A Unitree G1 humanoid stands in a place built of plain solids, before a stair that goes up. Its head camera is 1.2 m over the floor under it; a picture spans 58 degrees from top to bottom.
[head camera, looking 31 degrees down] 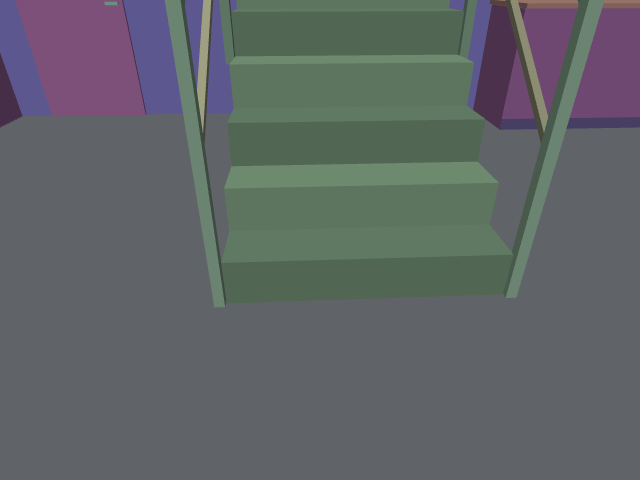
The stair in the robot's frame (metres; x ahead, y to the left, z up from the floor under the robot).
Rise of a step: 0.21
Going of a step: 0.26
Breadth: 1.22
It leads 3 degrees to the left of straight ahead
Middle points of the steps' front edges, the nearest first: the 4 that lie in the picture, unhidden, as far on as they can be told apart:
1.49 -0.20 0.21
1.76 -0.19 0.42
2.02 -0.18 0.64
2.28 -0.16 0.85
